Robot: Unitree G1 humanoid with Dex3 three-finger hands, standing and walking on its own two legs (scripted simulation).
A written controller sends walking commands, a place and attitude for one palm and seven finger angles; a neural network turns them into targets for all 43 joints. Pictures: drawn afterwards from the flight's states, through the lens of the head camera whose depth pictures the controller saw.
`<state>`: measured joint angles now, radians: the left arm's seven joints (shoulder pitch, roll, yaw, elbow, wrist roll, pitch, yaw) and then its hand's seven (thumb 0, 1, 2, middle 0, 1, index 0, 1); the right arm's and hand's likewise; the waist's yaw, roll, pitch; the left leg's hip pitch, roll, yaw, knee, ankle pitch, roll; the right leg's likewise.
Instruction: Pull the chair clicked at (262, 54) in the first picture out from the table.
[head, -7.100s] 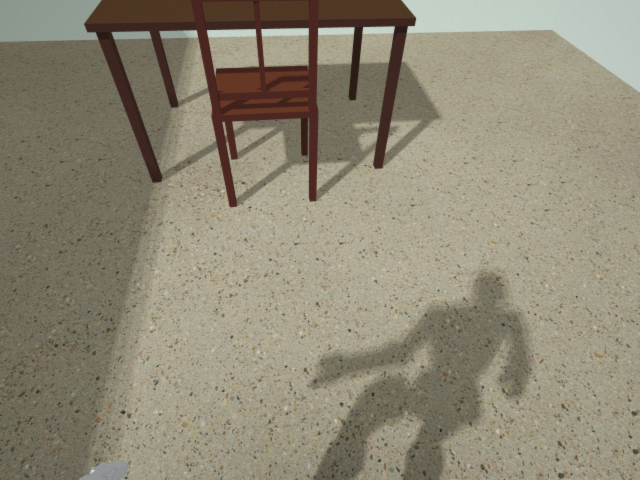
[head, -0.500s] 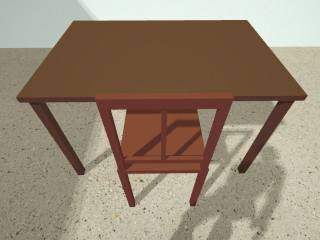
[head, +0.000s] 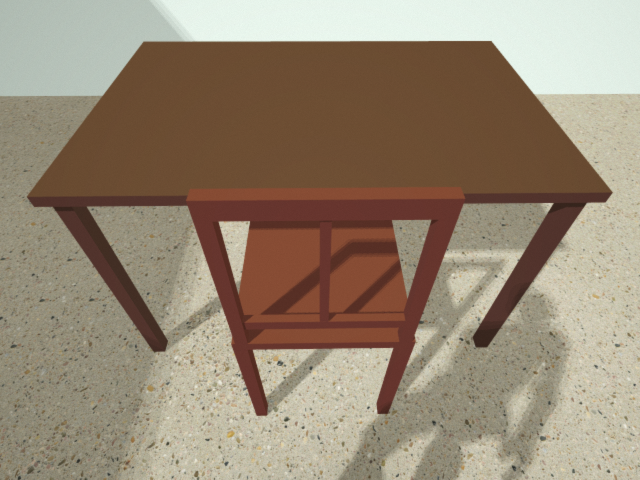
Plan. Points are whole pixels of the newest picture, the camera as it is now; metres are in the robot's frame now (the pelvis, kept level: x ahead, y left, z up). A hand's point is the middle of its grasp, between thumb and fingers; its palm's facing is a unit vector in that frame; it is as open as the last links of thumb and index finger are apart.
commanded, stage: raise the hand toward the chair's back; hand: left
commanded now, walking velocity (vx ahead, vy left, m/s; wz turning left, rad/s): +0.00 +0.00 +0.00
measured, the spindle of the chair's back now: (324, 274) +0.46 +0.02 -0.07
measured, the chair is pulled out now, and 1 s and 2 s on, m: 0.00 0.00 0.00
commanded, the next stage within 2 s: none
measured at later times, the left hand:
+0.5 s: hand out of the picture +0.13 +0.16 -0.10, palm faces +0.16 -0.98 -0.07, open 9.9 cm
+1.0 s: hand (177, 440) +0.18 +0.19 -0.04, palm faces +0.14 -0.99 -0.10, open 14.2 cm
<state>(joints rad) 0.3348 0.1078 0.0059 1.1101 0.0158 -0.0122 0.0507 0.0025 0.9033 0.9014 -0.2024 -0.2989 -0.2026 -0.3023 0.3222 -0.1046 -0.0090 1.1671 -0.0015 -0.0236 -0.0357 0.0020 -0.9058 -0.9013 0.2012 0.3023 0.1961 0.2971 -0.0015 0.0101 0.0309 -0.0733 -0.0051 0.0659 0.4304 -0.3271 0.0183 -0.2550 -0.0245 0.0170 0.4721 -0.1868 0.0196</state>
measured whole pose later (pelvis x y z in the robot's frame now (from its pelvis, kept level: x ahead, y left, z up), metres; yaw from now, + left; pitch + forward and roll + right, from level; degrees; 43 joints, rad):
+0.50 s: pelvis -0.02 -0.04 -0.10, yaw +5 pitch +16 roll +1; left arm 0.56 0.17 0.12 0.07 -0.17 -0.51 -0.18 0.01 0.52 0.74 -0.17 -0.24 -0.17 -0.24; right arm 0.09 -0.28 -0.11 0.50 0.01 -0.25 0.06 0.01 -0.91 -0.90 0.20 0.30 0.19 0.30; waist 0.01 -0.06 -0.14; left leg -0.86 0.01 -0.03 1.22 -0.64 -0.04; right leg -1.00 -0.04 -0.06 1.20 -0.48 -0.04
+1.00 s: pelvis -0.03 -0.02 -0.10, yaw +5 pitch +18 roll -1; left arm 0.44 0.22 0.20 -0.10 -0.26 -0.41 -0.19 0.00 -0.07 0.49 -0.11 -0.15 -0.11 -0.15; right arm 0.27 -0.27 -0.06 0.57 0.03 -0.23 -0.03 0.01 -0.90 -0.90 0.20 0.30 0.20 0.30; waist -0.03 0.02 -0.14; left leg -0.93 0.00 -0.03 1.23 -0.62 -0.01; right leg -1.05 -0.05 -0.07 1.17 -0.44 -0.01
